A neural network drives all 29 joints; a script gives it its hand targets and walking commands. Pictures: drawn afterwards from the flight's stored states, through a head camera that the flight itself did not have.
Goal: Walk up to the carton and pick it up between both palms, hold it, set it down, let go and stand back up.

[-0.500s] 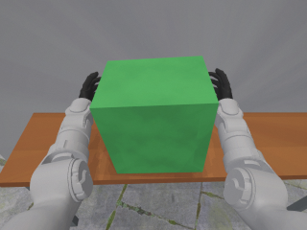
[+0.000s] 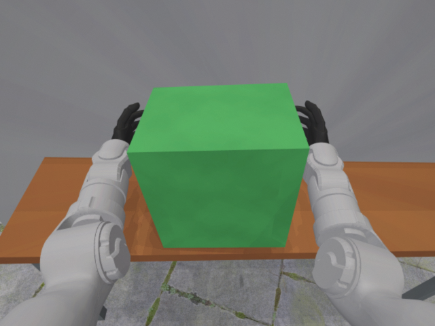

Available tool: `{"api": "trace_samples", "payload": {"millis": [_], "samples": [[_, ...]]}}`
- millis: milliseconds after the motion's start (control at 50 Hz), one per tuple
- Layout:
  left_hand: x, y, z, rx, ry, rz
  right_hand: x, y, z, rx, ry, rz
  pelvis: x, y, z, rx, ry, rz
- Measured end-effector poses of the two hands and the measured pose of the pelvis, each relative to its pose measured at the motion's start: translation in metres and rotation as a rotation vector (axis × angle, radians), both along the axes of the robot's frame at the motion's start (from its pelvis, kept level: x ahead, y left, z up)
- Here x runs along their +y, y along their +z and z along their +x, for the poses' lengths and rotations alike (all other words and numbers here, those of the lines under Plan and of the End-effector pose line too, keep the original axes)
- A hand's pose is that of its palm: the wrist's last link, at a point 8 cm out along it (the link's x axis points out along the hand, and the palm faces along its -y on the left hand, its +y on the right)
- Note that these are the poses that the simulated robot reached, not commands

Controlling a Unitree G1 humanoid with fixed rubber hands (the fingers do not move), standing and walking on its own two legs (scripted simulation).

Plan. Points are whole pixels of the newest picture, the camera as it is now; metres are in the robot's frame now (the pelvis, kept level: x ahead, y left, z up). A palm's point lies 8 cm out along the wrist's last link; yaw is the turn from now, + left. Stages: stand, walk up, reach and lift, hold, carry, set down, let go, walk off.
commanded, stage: set down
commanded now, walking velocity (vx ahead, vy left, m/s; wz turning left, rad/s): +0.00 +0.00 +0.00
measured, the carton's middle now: (221, 170) +0.43 +0.00 +0.06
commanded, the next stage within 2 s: none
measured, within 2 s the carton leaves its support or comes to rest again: rests again in 1.82 s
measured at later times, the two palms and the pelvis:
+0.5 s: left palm (124, 142) +0.44 +0.19 +0.12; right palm (316, 144) +0.41 -0.17 +0.15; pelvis +0.00 +0.00 +0.00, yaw +0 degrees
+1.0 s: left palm (127, 141) +0.45 +0.19 +0.12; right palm (318, 147) +0.41 -0.18 +0.14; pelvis +0.00 +0.00 +0.00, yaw +0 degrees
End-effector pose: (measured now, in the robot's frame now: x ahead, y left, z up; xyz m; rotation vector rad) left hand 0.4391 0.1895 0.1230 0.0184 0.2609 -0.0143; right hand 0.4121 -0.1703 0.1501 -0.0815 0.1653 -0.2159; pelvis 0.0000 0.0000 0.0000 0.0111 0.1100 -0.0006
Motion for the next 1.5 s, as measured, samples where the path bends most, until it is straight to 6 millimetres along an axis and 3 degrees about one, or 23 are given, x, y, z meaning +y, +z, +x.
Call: {"api": "trace_samples", "payload": {"millis": [1500], "samples": [[-0.006, -0.004, 0.010, -0.041, -0.070, -0.032, -0.011, -0.013, 0.000, 0.030, -0.014, -0.002, 0.000, 0.000, 0.000, 0.000, -0.002, 0.001]]}}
